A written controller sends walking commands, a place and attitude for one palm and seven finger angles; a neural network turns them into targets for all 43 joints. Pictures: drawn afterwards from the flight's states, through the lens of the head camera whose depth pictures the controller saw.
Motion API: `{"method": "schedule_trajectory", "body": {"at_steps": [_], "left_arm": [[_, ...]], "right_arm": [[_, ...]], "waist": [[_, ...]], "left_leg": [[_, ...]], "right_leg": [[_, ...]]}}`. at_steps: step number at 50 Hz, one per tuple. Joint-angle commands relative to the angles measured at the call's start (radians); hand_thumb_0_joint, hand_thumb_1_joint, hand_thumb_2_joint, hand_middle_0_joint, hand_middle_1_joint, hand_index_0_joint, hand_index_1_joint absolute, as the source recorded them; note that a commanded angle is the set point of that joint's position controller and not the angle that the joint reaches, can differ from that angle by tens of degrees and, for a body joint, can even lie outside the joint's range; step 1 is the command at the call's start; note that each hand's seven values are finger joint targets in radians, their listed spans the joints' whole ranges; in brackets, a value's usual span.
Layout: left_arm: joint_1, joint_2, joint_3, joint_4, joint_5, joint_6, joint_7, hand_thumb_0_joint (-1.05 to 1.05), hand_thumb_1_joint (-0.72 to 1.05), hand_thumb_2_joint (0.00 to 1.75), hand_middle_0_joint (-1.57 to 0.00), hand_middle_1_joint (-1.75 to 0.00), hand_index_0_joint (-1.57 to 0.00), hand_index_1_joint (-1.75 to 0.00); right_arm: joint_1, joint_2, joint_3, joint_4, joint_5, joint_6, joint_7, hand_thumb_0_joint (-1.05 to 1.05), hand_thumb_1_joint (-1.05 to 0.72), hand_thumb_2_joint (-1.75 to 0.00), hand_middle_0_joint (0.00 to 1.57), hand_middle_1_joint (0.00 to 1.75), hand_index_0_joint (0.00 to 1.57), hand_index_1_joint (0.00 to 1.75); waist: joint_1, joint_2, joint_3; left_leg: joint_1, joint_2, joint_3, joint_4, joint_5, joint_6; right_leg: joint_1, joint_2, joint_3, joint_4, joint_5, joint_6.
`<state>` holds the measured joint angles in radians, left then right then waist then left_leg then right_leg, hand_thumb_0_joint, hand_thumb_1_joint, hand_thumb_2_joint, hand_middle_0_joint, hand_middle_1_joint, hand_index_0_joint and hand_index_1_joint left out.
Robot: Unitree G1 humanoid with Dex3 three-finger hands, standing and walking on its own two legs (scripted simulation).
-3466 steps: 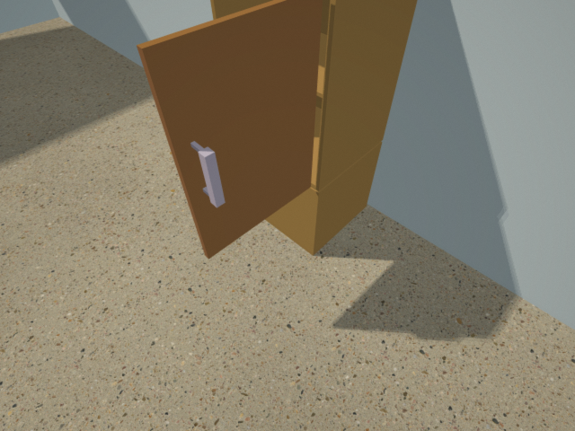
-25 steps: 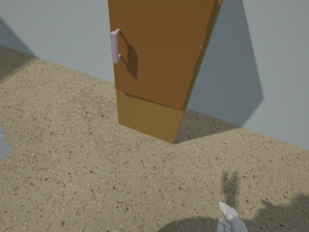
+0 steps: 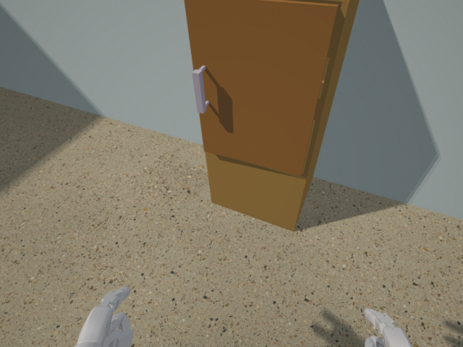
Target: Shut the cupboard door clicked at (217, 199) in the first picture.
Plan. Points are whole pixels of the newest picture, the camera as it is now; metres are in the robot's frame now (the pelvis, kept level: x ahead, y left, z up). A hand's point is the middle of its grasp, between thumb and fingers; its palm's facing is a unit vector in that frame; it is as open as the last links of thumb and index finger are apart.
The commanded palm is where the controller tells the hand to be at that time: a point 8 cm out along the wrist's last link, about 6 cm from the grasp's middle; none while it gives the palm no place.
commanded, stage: let the arm hang, fingers relaxed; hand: left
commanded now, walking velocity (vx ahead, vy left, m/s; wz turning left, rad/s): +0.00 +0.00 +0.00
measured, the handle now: (202, 89) +0.91 +0.13 -0.01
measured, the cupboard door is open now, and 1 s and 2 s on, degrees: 3 3 3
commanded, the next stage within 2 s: look to check the result in 0.92 s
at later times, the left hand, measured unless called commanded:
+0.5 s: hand out of the picture -0.03 +0.20 -0.15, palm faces +0.02 -0.98 -0.22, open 7.3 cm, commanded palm none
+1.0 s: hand out of the picture -0.03 +0.17 -0.15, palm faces +0.02 -0.99 -0.15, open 7.4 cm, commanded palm none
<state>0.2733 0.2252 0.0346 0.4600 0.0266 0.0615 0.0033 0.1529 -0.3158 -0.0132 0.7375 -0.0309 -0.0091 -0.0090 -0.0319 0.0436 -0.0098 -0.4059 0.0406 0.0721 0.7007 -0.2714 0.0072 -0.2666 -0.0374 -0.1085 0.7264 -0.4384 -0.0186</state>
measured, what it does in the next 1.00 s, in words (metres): stands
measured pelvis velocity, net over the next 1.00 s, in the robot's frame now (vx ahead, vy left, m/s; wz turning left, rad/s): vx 0.00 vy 0.02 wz -0.02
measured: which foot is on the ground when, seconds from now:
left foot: down 0.00-1.00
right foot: down 0.00-1.00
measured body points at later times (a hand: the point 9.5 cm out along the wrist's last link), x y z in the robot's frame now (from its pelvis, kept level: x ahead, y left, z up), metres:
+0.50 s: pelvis +0.00 +0.01 +0.03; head -0.01 +0.01 +0.47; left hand -0.03 +0.25 -0.13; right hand -0.02 -0.21 -0.14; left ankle +0.06 +0.12 -0.72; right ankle -0.03 -0.10 -0.72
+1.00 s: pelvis +0.00 +0.02 +0.03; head -0.01 +0.02 +0.48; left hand -0.03 +0.22 -0.14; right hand -0.02 -0.19 -0.14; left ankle +0.06 +0.12 -0.72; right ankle -0.03 -0.10 -0.72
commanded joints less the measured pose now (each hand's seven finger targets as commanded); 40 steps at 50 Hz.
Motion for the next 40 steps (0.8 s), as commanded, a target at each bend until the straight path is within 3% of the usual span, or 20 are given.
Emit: {"method": "schedule_trajectory", "body": {"at_steps": [1,2,4,7,8,11,17,28,34,40], "left_arm": [[0.026,0.172,0.023,0.098,0.000,-0.070,0.008,0.00,0.90,0.90,-0.20,-0.30,-0.20,-0.30],[0.006,0.164,0.013,0.144,-0.004,-0.069,0.011,0.00,0.90,0.90,-0.20,-0.30,-0.20,-0.30],[-0.002,0.146,0.000,0.223,-0.012,-0.067,0.014,0.00,0.90,0.90,-0.20,-0.30,-0.20,-0.30],[0.057,0.082,0.012,0.315,-0.011,-0.066,0.020,0.00,0.90,0.90,-0.20,-0.30,-0.20,-0.30],[0.059,0.086,0.008,0.347,-0.013,-0.066,0.020,0.00,0.90,0.90,-0.20,-0.30,-0.20,-0.30],[0.056,0.077,0.001,0.423,-0.014,-0.067,0.020,0.00,0.90,0.90,-0.20,-0.30,-0.20,-0.30],[0.075,0.059,-0.007,0.538,-0.015,-0.064,0.020,0.00,0.90,0.90,-0.20,-0.30,-0.20,-0.30],[0.141,0.028,-0.012,0.646,-0.014,-0.059,0.027,0.00,0.90,0.90,-0.20,-0.30,-0.20,-0.30],[0.169,0.013,-0.011,0.665,-0.013,-0.062,0.031,0.00,0.90,0.90,-0.20,-0.30,-0.20,-0.30],[0.173,-0.009,-0.011,0.674,-0.012,-0.067,0.035,0.00,0.90,0.90,-0.20,-0.30,-0.20,-0.30]], "right_arm": [[0.007,-0.040,-0.005,-0.045,-0.002,0.005,-0.002,0.00,-0.90,-0.90,0.20,0.30,0.20,0.30],[0.026,-0.026,-0.002,-0.018,-0.002,0.012,-0.001,0.00,-0.90,-0.90,0.20,0.30,0.20,0.30],[0.040,-0.022,0.005,0.037,0.001,0.014,0.003,0.00,-0.90,-0.90,0.20,0.30,0.20,0.30],[0.055,0.009,-0.001,0.097,0.000,0.012,-0.004,0.00,-0.90,-0.90,0.20,0.30,0.20,0.30],[0.060,0.015,0.000,0.116,0.002,0.015,-0.005,0.00,-0.90,-0.90,0.20,0.30,0.20,0.30],[0.097,0.028,-0.003,0.176,0.007,0.022,-0.010,0.00,-0.90,-0.90,0.20,0.30,0.20,0.30],[0.155,0.032,-0.006,0.265,0.009,0.021,-0.016,0.00,-0.90,-0.90,0.20,0.30,0.20,0.30],[0.205,0.070,-0.004,0.354,0.012,0.020,-0.022,0.00,-0.90,-0.90,0.20,0.30,0.20,0.30],[0.218,0.083,-0.005,0.368,0.015,0.015,-0.024,0.00,-0.90,-0.90,0.20,0.30,0.20,0.30],[0.230,0.104,-0.005,0.376,0.014,0.012,-0.026,0.00,-0.90,-0.90,0.20,0.30,0.20,0.30]], "waist": [[0.026,-0.280,-0.047],[0.014,-0.217,-0.038],[0.008,-0.038,-0.021],[0.027,0.125,-0.039],[0.029,0.127,-0.032],[0.023,0.031,0.011],[0.022,-0.067,0.083],[0.029,-0.042,0.131],[0.034,-0.017,0.126],[0.028,-0.043,0.112]], "left_leg": [[0.092,0.006,-0.070,-0.075,0.125,-0.002],[0.122,0.004,-0.067,-0.098,0.119,-0.004],[0.196,0.032,-0.082,-0.166,0.229,-0.001],[0.178,0.056,-0.105,-0.227,0.205,0.015],[0.170,0.056,-0.107,-0.238,0.182,0.015],[0.176,0.064,-0.108,-0.261,0.142,0.011],[0.186,0.073,-0.112,-0.334,0.067,0.016],[0.168,0.065,-0.105,-0.399,-0.026,0.019],[0.174,0.065,-0.105,-0.409,-0.015,0.022],[0.186,0.064,-0.093,-0.395,0.036,0.022]], "right_leg": [[0.017,-0.186,0.202,-0.304,0.472,-0.080],[0.006,-0.183,0.188,-0.309,0.445,-0.087],[-0.026,-0.125,0.147,-0.312,0.300,-0.053],[0.059,-0.085,0.121,-0.352,0.235,-0.030],[0.073,-0.085,0.122,-0.365,0.229,-0.033],[0.061,-0.085,0.117,-0.412,0.202,-0.037],[0.033,-0.071,0.104,-0.438,0.132,-0.034],[0.016,-0.062,0.100,-0.434,0.092,-0.025],[0.023,-0.056,0.097,-0.417,0.127,-0.022],[0.031,-0.063,0.097,-0.414,0.165,-0.021]]}}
